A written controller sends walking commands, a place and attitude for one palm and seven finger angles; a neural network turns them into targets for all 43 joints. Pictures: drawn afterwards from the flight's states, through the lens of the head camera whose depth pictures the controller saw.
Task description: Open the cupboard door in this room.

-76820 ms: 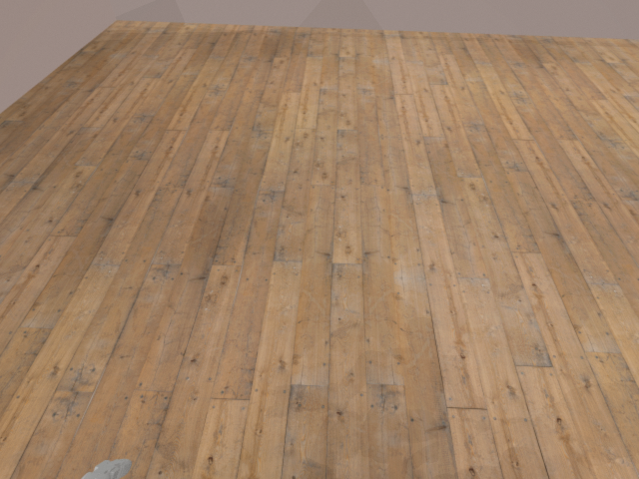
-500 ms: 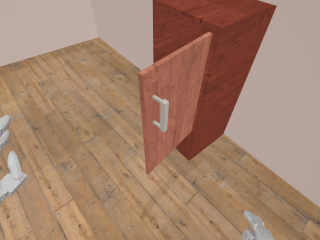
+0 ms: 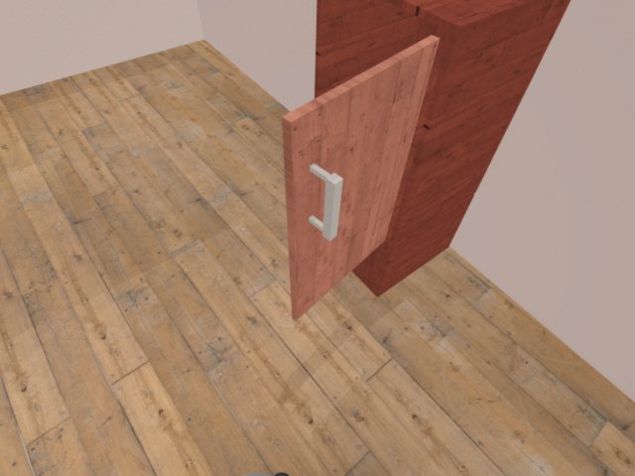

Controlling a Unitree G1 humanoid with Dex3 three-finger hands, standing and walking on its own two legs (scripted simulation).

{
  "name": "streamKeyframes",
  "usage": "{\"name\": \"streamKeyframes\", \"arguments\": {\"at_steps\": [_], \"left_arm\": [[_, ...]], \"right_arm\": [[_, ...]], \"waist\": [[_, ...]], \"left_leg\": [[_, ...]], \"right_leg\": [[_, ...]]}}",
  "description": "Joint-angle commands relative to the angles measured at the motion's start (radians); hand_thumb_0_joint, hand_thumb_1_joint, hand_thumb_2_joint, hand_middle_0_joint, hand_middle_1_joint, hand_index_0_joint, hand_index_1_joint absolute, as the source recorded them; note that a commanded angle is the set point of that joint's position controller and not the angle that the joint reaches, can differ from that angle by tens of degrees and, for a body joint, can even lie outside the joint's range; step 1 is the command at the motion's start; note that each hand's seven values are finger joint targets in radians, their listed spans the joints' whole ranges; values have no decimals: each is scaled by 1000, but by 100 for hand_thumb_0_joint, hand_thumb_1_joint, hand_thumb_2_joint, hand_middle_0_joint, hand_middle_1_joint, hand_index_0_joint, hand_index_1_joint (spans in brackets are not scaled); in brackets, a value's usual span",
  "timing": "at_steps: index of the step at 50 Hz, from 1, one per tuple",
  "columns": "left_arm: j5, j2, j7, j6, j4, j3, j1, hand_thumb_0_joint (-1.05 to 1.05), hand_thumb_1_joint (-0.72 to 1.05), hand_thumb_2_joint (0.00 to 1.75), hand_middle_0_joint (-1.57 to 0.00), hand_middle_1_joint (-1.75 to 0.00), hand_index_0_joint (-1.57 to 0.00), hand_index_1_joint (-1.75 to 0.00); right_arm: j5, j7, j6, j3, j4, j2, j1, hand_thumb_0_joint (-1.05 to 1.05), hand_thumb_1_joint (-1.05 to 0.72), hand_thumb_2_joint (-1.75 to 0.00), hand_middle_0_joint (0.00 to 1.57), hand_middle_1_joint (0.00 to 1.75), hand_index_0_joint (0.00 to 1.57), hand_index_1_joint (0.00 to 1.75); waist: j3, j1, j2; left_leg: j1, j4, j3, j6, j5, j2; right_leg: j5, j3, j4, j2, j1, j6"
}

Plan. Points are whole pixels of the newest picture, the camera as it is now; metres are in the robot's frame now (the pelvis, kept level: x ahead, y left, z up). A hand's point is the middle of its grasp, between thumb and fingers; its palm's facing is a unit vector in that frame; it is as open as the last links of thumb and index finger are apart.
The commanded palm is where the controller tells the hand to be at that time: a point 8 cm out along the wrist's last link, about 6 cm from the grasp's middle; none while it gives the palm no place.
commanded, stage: let the arm hang, fingers relaxed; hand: left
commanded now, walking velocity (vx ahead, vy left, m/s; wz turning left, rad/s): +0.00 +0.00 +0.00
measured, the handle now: (323, 203) +0.53 +0.03 -0.01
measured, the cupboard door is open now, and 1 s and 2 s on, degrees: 99 99 99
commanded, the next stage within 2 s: look to check the result in 0.62 s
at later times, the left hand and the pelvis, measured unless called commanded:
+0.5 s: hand out of the picture +0.04 +0.16 -0.17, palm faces +0.01 -0.98 -0.21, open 7.3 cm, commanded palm none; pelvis +0.02 -0.01 +0.00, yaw -1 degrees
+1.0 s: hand out of the picture +0.01 +0.15 -0.17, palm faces +0.03 -0.98 -0.20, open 7.4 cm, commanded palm none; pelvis +0.03 -0.02 +0.00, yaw -1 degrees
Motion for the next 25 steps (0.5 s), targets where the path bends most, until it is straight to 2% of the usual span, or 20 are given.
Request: {"name": "streamKeyframes", "arguments": {"at_steps": [1,8,10,15,19,25], "left_arm": [[-2,132,15,-29,-28,28,-12,0,90,90,-20,-30,-20,-30],[-3,114,22,-27,-5,24,13,0,90,90,-20,-30,-20,-30],[-2,107,25,-28,-7,23,14,0,90,90,-20,-30,-20,-30],[-3,89,30,-27,-12,22,7,0,90,90,-20,-30,-20,-30],[-2,82,33,-30,-21,24,7,0,90,90,-20,-30,-20,-30],[-5,74,34,-32,-27,26,-9,0,90,90,-20,-30,-20,-30]], "right_arm": [[3,-15,-23,-27,-37,-120,2,0,-90,-90,20,30,20,30],[1,-15,-22,-25,-10,-92,21,0,-90,-90,20,30,20,30],[1,-14,-24,-22,-6,-77,23,0,-90,-90,20,30,20,30],[-1,-14,-26,-14,8,-49,28,0,-90,-90,20,30,20,30],[-2,-14,-29,-12,8,-46,30,0,-90,-90,20,30,20,30],[-3,-16,-31,-10,11,-30,35,0,-90,-90,20,30,20,30]], "waist": [[-33,-27,17],[-20,-21,-19],[-18,-20,-36],[4,-18,-17],[-7,-13,-18],[-1,-15,16]], "left_leg": [[112,-68,-101,23,-83,109],[106,-77,-96,25,-76,109],[109,-66,-81,24,-27,109],[92,-74,-82,21,10,110],[99,-62,-76,19,45,106],[93,-58,-66,13,65,105]], "right_leg": [[-94,148,-153,-152,-123,-24],[-98,142,-142,-150,-121,-19],[-60,138,-142,-155,-112,-14],[-23,132,-132,-154,-97,-5],[17,131,-132,-157,-77,1],[66,134,-135,-161,-61,6]]}}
